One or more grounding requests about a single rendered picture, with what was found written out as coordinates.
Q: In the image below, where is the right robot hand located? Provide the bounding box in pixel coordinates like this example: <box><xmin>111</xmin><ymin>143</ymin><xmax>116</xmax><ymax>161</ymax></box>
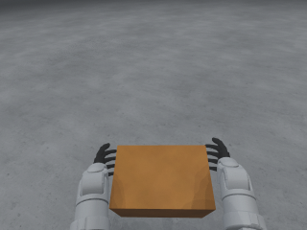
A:
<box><xmin>205</xmin><ymin>137</ymin><xmax>230</xmax><ymax>172</ymax></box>

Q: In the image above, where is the robot left forearm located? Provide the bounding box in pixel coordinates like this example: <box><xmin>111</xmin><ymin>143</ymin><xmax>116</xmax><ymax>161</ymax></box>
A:
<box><xmin>69</xmin><ymin>162</ymin><xmax>110</xmax><ymax>230</ymax></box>

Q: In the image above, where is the left robot hand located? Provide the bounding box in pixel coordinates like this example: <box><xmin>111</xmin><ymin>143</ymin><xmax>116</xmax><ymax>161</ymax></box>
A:
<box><xmin>93</xmin><ymin>143</ymin><xmax>117</xmax><ymax>176</ymax></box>

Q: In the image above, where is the carton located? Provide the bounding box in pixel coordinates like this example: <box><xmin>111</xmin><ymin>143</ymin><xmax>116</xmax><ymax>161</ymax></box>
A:
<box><xmin>108</xmin><ymin>145</ymin><xmax>216</xmax><ymax>219</ymax></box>

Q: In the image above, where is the robot right forearm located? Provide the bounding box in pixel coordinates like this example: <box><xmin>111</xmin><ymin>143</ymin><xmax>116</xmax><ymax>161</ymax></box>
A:
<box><xmin>217</xmin><ymin>157</ymin><xmax>268</xmax><ymax>230</ymax></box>

